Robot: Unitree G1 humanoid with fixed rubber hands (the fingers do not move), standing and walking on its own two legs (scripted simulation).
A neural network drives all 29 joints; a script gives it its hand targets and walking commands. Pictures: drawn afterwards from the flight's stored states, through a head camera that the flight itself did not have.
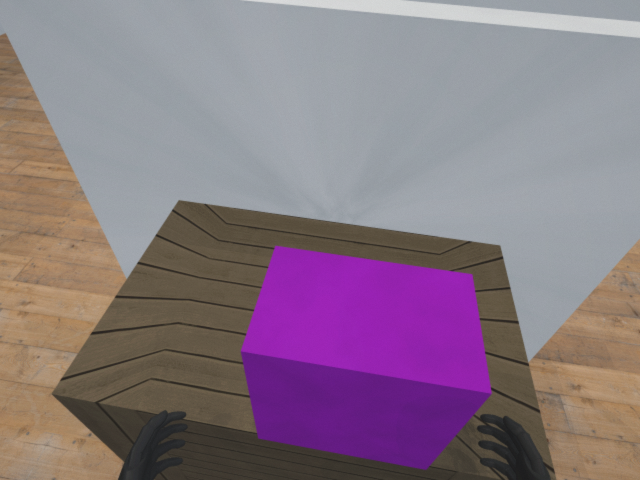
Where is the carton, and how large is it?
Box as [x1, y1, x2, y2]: [241, 246, 491, 469]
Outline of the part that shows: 275,246 241,349 258,438 426,469 491,393 472,275 453,271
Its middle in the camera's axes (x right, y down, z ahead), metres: +0.06 +0.19 +0.59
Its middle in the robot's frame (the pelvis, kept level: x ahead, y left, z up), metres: +0.33 -0.03 -0.08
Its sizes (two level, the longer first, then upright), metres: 0.279 0.169 0.295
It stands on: a pedestal, 0.55 m high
